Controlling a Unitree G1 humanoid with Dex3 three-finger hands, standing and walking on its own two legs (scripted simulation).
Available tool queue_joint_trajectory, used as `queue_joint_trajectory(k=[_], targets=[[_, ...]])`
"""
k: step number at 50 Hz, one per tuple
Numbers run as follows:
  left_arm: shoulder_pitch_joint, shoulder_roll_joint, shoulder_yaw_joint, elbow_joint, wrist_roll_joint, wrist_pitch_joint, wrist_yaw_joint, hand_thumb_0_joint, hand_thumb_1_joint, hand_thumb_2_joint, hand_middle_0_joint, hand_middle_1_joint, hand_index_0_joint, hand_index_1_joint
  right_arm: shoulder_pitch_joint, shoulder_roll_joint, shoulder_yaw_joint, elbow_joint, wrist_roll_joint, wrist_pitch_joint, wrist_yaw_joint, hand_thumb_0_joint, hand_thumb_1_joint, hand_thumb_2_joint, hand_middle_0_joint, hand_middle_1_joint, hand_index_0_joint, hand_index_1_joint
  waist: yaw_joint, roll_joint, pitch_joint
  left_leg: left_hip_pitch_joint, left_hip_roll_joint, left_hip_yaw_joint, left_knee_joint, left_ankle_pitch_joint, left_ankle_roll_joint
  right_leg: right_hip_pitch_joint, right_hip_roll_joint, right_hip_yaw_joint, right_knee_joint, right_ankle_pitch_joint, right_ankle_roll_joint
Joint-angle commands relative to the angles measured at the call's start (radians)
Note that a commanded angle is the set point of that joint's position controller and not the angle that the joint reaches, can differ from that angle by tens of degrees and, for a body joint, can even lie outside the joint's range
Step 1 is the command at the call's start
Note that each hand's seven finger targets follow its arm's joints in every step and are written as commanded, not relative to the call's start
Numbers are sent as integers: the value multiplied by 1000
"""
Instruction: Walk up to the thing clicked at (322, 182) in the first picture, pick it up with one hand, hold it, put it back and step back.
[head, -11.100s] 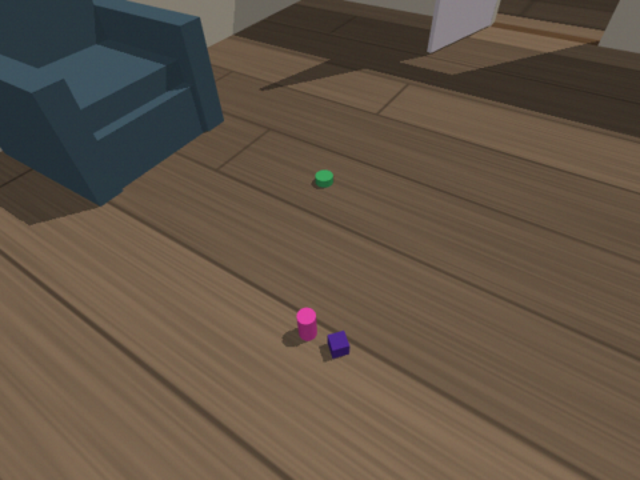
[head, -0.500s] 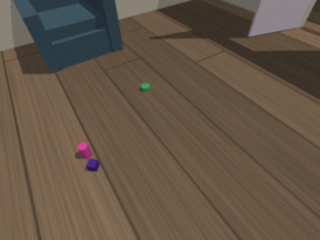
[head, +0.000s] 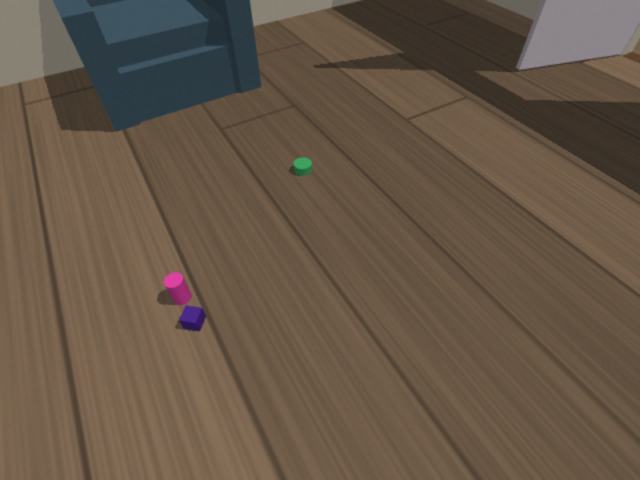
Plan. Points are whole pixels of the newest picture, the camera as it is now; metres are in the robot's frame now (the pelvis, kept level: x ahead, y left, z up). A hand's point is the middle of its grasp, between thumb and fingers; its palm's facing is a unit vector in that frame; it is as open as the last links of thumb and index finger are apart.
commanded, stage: walk up
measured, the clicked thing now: (302, 166) +1.56 +0.17 -0.74
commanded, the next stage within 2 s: stand in 0.54 s
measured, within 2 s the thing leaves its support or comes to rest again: neither
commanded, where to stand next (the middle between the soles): +0.07 +0.00 m, yaw -3 degrees
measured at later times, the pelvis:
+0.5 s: pelvis +0.00 +0.00 +0.01, yaw +1 degrees
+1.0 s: pelvis -0.02 +0.00 +0.02, yaw +0 degrees
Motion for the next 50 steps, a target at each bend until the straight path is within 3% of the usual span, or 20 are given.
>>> queue_joint_trajectory(k=[1, 5, 7, 9, 11, 12, 15, 16, 18, 20, 21, 22, 23, 26, 27, 28, 32, 40, 44, 50], targets=[[-44, 208, 48, -58, 1, -28, 12, 0, 900, 900, -200, -300, -200, -300, -9, -236, -45, -58, 7, -21, -15, 0, -900, -900, 200, 300, 200, 300, -9, 21, -155, 103, 153, -183, -96, 316, 162, -19, -23, 74, -81, 127, -63], [-16, 256, 55, -40, 7, -36, 15, 0, 900, 900, -200, -300, -200, -300, -75, -200, -33, -60, 9, -12, -12, 0, -900, -900, 200, 300, 200, 300, 10, -20, -100, -22, 26, 3, 5, 236, 59, 58, -148, 184, -222, 169, -137], [-34, 270, 61, -46, 6, -33, 16, 0, 900, 900, -200, -300, -200, -300, -67, -198, -32, -53, 5, -12, -11, 0, -900, -900, 200, 300, 200, 300, 3, -33, -71, -24, 28, 33, -16, 222, 45, 59, -172, 165, -206, 246, -152], [-52, 256, 59, -52, 4, -29, 16, 0, 900, 900, -200, -300, -200, -300, -43, -193, -33, -42, 3, -17, -10, 0, -900, -900, 200, 300, 200, 300, -8, -55, -84, 37, 43, 13, -45, 319, 59, 40, -133, 102, -166, 311, -120], [-81, 230, 56, -57, 1, -24, 14, 0, 900, 900, -200, -300, -200, -300, -11, -204, -36, -30, 3, -20, -10, 0, -900, -900, 200, 300, 200, 300, -18, -39, -97, 110, 67, -47, -63, 392, 88, -14, -78, 49, -120, 240, -80], [-91, 219, 53, -60, 0, -20, 12, 0, 900, 900, -200, -300, -200, -300, 0, -218, -40, -27, 2, -20, -11, 0, -900, -900, 200, 300, 200, 300, -24, -9, -96, 132, 101, -114, -95, 371, 113, -46, -48, 38, -91, 176, -64], [-48, 181, 43, -45, -6, -9, 10, 0, 900, 900, -200, -300, -200, -300, -9, -273, -49, -33, -1, -17, -16, 0, -900, -900, 200, 300, 200, 300, -15, 117, -114, 142, 215, -350, -242, 139, 215, -91, 36, 54, -3, -74, -45], [-38, 179, 42, -37, -3, -9, 8, 0, 900, 900, -200, -300, -200, -300, -20, -270, -49, -39, -3, -16, -17, 0, -900, -900, 200, 300, 200, 300, -12, 127, -105, 127, 218, -372, -267, 95, 215, -91, 42, 70, -24, -114, -50], [7, 181, 44, -10, 0, -20, 8, 0, 900, 900, -200, -300, -200, -300, -83, -242, -40, -55, -1, -13, -16, 0, -900, -900, 200, 300, 200, 300, 23, 123, -110, 60, 185, -278, -235, 120, 167, 6, 8, 91, -149, -4, -61], [34, 222, 53, 5, 4, -33, 13, 0, 900, 900, -200, -300, -200, -300, -145, -177, -23, -68, 7, -14, -13, 0, -900, -900, 200, 300, 200, 300, 46, 42, -120, 16, 73, -77, -84, 259, 71, 94, -92, 184, -271, 197, -92], [15, 252, 59, 1, 6, -38, 16, 0, 900, 900, -200, -300, -200, -300, -127, -166, -21, -64, 8, -13, -12, 0, -900, -900, 200, 300, 200, 300, 28, 16, -105, -3, 31, -26, -52, 249, 44, 101, -143, 251, -282, 269, -123], [-33, 264, 60, -18, 10, -36, 15, 0, 900, 900, -200, -300, -200, -300, -97, -169, -25, -53, 6, -14, -12, 0, -900, -900, 200, 300, 200, 300, 4, 2, -89, -9, 20, 10, -74, 181, 34, 102, -163, 242, -261, 290, -146], [-75, 261, 62, -31, 12, -33, 15, 0, 900, 900, -200, -300, -200, -300, -57, -166, -25, -34, 2, -15, -13, 0, -900, -900, 200, 300, 200, 300, -12, -27, -88, 13, 27, 12, -99, 184, 31, 101, -165, 221, -238, 300, -148], [-85, 223, 52, -36, 3, -24, 13, 0, 900, 900, -200, -300, -200, -300, -53, -182, -33, -26, -2, -22, -10, 0, -900, -900, 200, 300, 200, 300, -14, -41, -93, 139, 64, -46, -134, 326, 68, 7, -74, 112, -203, 268, -78], [-86, 191, 39, -11, -8, -24, 17, 0, 900, 900, -200, -300, -200, -300, -83, -162, -21, -26, 0, -15, -6, 0, -900, -900, 200, 300, 200, 300, -5, -24, -95, 175, 118, -100, -169, 472, 69, 1, -43, 117, -228, 317, -49], [-69, 187, 37, 0, -14, -24, 20, 0, 900, 900, -200, -300, -200, -300, -92, -174, -23, -28, 2, -11, -6, 0, -900, -900, 200, 300, 200, 300, 0, -17, -101, 182, 128, -108, -164, 512, 72, 31, -46, 123, -246, 343, -38], [-72, 189, 41, 24, -12, -21, 25, 0, 900, 900, -200, -300, -200, -300, -81, -183, -18, -11, 7, -4, -13, 0, -900, -900, 200, 300, 200, 300, -4, 4, -150, 224, 129, -87, -187, 557, 59, 93, -44, 123, -238, 401, -37], [-96, 184, 34, 59, -4, -24, 18, 0, 900, 900, -200, -300, -200, -300, -121, -167, -10, 5, 7, 3, -10, 0, -900, -900, 200, 300, 200, 300, -8, 16, -125, 202, 119, -70, -260, 351, 36, 83, -54, 142, -329, 287, -38], [-114, 183, 33, 70, 2, -23, 14, 0, 900, 900, -200, -300, -200, -300, -113, -168, -13, 17, 3, 5, -3, 0, -900, -900, 200, 300, 200, 300, -17, 1, -67, 152, 115, -85, -319, 137, 32, 52, -51, 149, -362, 144, -36], [-93, 179, 33, 77, 6, -25, 9, 0, 900, 900, -200, -300, -200, -300, -108, -170, -19, 29, -2, -2, 1, 0, -900, -900, 200, 300, 200, 300, -10, 36, -54, 128, 121, -102, -359, 39, 25, 26, -46, 150, -364, 93, -41]])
